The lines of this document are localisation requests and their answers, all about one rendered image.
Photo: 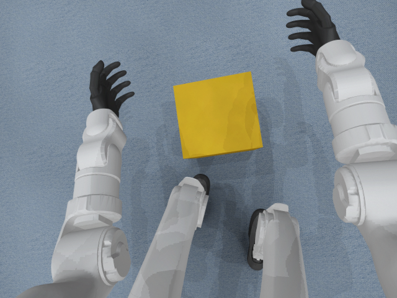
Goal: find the robot right upper arm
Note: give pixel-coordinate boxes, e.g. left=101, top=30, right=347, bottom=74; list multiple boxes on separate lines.
left=332, top=160, right=397, bottom=298

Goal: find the right robot forearm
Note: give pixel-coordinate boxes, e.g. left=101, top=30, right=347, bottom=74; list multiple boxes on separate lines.
left=315, top=40, right=397, bottom=164

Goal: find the robot left hand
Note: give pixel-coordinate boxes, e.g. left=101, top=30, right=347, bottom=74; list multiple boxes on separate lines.
left=89, top=60, right=135, bottom=117

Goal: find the right robot thigh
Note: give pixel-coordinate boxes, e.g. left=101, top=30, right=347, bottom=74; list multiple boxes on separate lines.
left=256, top=209, right=309, bottom=298

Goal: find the left robot forearm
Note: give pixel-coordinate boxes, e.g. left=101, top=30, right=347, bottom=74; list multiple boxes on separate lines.
left=51, top=109, right=127, bottom=278

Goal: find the carton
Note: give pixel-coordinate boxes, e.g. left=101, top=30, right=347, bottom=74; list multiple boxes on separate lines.
left=173, top=71, right=263, bottom=159

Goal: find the robot left foot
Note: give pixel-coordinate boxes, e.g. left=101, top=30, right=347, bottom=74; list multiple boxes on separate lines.
left=194, top=174, right=210, bottom=195

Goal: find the robot left upper arm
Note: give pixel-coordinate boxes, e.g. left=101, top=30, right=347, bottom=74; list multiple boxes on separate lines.
left=16, top=225, right=131, bottom=298

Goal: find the robot right hand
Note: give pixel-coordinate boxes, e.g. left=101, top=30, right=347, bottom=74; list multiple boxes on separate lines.
left=286, top=0, right=340, bottom=57

